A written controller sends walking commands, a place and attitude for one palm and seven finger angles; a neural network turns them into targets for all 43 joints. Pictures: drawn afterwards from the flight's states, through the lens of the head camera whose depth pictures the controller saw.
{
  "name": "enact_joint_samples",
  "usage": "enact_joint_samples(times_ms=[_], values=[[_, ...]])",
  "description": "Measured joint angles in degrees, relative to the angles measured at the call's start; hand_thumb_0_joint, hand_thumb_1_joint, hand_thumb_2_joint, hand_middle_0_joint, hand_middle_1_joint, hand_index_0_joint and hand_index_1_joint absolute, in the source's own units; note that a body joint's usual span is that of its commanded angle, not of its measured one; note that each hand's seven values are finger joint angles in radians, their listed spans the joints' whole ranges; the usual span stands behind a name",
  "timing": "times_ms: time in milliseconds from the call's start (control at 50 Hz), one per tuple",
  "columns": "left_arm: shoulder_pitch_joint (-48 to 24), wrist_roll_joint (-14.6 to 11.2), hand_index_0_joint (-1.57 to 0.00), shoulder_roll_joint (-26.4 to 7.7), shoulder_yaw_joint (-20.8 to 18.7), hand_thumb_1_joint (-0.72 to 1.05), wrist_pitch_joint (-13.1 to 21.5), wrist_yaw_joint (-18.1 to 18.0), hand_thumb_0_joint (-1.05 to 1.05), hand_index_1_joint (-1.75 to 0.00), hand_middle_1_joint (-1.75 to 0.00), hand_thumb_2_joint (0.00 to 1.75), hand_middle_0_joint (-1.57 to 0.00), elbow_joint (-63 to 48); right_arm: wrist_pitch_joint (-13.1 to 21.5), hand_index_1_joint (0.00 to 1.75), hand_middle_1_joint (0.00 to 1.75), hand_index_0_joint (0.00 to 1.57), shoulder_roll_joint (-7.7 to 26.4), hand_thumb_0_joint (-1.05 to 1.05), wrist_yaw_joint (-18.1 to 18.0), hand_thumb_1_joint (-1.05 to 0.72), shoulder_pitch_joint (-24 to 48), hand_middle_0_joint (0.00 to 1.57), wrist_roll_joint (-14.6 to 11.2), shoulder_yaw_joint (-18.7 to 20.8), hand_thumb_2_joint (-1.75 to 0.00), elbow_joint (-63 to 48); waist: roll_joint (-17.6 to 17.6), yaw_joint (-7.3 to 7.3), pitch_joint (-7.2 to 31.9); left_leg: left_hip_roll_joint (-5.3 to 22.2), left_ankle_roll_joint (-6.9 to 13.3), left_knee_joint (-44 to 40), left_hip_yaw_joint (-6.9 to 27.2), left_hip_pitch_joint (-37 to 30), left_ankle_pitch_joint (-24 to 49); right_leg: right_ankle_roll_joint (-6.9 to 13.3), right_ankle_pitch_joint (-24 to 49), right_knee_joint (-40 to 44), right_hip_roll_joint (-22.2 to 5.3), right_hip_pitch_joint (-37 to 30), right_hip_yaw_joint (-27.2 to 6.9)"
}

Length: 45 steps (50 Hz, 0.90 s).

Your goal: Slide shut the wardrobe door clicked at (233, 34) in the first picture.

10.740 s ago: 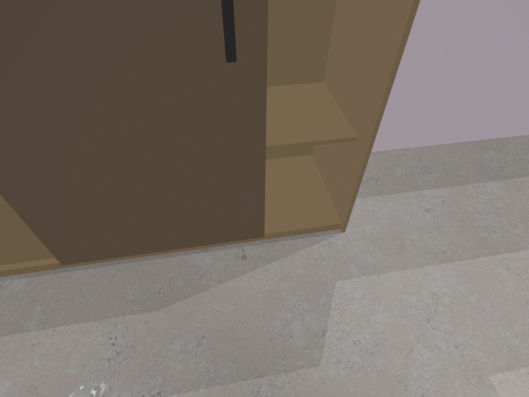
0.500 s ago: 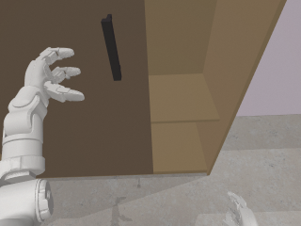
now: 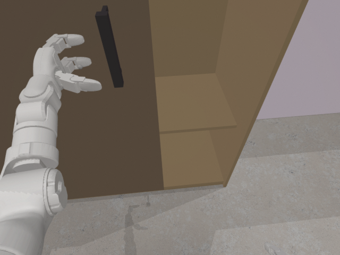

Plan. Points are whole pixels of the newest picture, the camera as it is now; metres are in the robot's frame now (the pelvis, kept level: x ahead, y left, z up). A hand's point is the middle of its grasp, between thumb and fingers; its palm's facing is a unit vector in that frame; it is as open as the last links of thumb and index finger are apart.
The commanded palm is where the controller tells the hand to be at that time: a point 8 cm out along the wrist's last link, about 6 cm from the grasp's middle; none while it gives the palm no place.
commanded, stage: move the hooked fingers beside the handle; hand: left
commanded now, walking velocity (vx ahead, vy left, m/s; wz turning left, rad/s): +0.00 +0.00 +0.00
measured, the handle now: (112, 49) +0.55 +0.16 +0.21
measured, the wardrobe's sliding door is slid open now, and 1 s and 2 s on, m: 0.38 0.38 0.38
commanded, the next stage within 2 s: none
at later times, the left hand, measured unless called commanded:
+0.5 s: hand (73, 70) +0.46 +0.23 +0.22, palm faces +0.14 -0.99 -0.01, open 14.0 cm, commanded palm +0.44 +0.27 +0.22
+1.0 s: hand (84, 61) +0.47 +0.20 +0.23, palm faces +0.12 -0.99 +0.00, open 14.0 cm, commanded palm +0.44 +0.25 +0.22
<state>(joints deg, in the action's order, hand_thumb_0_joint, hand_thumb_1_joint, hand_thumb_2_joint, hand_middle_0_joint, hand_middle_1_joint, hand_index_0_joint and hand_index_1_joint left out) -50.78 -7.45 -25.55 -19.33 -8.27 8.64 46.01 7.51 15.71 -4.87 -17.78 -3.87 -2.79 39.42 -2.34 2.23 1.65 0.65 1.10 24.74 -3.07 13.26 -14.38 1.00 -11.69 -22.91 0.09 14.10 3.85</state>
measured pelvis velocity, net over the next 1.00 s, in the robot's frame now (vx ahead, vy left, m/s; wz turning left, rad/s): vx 0.00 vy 0.00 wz -0.02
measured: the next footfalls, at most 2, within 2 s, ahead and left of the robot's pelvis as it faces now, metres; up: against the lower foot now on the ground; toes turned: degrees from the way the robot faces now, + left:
none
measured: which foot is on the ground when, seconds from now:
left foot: down 0.00-1.00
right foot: down 0.00-1.00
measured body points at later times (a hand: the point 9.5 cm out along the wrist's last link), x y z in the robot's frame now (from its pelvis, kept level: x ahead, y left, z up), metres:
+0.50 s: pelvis +0.00 +0.01 +0.00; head +0.02 +0.00 +0.45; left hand +0.45 +0.28 +0.22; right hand +0.07 -0.26 -0.11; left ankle -0.02 +0.10 -0.74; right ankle +0.00 -0.11 -0.74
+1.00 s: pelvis +0.00 +0.00 +0.00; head +0.02 -0.01 +0.45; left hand +0.46 +0.25 +0.23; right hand +0.06 -0.25 -0.12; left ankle -0.02 +0.10 -0.74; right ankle +0.00 -0.11 -0.74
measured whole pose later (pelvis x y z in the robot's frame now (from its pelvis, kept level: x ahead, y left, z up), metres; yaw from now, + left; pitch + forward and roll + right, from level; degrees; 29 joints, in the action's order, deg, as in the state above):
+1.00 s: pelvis +0.00 +0.00 +0.00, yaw -1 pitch +4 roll -1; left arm -53.5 -5.7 -25.9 -21.6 -1.5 8.1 51.3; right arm 6.8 15.3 -3.6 -21.6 -2.9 -2.4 39.4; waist -2.1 3.3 2.4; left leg 1.0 1.3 25.6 -4.1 15.3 -14.8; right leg 0.9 -11.4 -23.3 0.5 16.4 2.7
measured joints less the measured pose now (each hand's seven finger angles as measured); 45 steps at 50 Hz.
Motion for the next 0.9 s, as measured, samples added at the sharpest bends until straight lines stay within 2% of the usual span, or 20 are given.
enact_joint_samples(times_ms=[200, 300, 420, 520, 660, 760, 900], values=[[-5.48, 1.32, -0.3, -1.07, -1.08, -0.5, 3.64, -0.22, -0.01, -1.2, -1.2, 0.3, -0.3, 7.71, 0.1, 0.3, 0.3, 0.2, 0.16, 0.01, 0.51, -0.9, -3.15, 0.2, 0.81, 0.56, -0.9, 1.32, 0.16, 1.24, 0.26, 0.04, 0.25, 0.48, -0.49, 1.82, -0.28, -0.26, 0.18, -0.04, 0.04, 1.8, -0.51], [-2.61, 1.43, -0.3, -1.48, -3.08, -0.5, 4.91, 0.26, -0.01, -1.2, -1.2, 0.3, -0.3, 5.73, -0.52, 0.3, 0.3, 0.2, 0.4, 0.01, 1.06, -0.9, -4.7, 0.2, 0.92, 1.06, -0.9, 0.75, -0.05, 1.43, 1.24, 0.3, 0.33, -0.03, -1.59, 1.33, -0.49, -0.35, 0.31, 0.28, 0.35, 1.84, -1.62], [1.21, 1.11, -0.3, -2.11, -3.83, -0.5, 3.03, 1.35, -0.01, -1.2, -1.2, 0.3, -0.3, 3.36, -1.6, 0.3, 0.3, 0.2, 0.37, 0.02, 1.16, -0.9, -4.8, 0.2, 0.54, 1.19, -0.9, -0.1, 0.24, 1.05, 1.4, 0.51, 0.32, -0.03, -1.84, 0.65, -0.64, -0.33, 0.36, 0.5, 0.58, 1.16, -1.88], [1.82, 0.79, -0.3, -1.61, -1.99, -0.5, 2.97, 0.97, -0.01, -1.2, -1.2, 0.3, -0.3, 0.54, -1.09, 0.3, 0.3, 0.2, 0.37, 0.02, 0.73, -0.9, -3.54, 0.2, 0.38, 1.23, -0.9, -0.38, 0.49, 0.24, 0.38, 0.37, 0.33, 0.57, -0.86, 0.82, -0.5, -0.31, 0.54, 0.65, 0.4, 0.58, -0.92], [-4.1, -0.06, -0.3, 0.21, 1.17, -0.51, 2.73, 0.34, -0.01, -1.2, -1.2, 0.3, -0.3, 4.13, 0.36, 0.3, 0.3, 0.2, 0.58, 0.01, 0.33, -0.9, -0.65, 0.2, 0.55, 0.6, -0.9, 0.62, 0.48, -0.18, 0.45, -0.29, 0.45, 1.29, 0.6, 2.21, -0.09, -0.43, 0.5, 0.14, -0.31, 1.3, 0.53], [-7.02, 0.81, -0.3, 0.31, 1.16, -0.51, 3.07, -0.65, -0.01, -1.2, -1.2, 0.3, -0.3, 9.54, 0.48, 0.3, 0.3, 0.2, 0.25, 0.01, 0.73, -0.9, 0.22, 0.2, 0.9, 0.22, -0.9, 0.06, 0.33, 0.55, 0.96, -0.44, 0.51, 1.47, 0.38, 3.12, -0.01, -0.47, 0.29, -0.7, -0.49, 2.59, 0.31], [-4.92, 1.93, -0.3, 0.05, -1.31, -0.5, 6.56, -1.28, -0.01, -1.2, -1.2, 0.3, -0.3, 9.06, -0.17, 0.3, 0.3, 0.2, -0.43, 0.01, 1.18, -0.9, -1.66, 0.2, 1.15, 0.1, -0.9, -0.54, 0.31, 1.16, 0.59, 0.03, 0.38, 1.37, -0.7, 2.9, -0.3, -0.34, 0.19, -1.05, -0.01, 3.04, -0.79]])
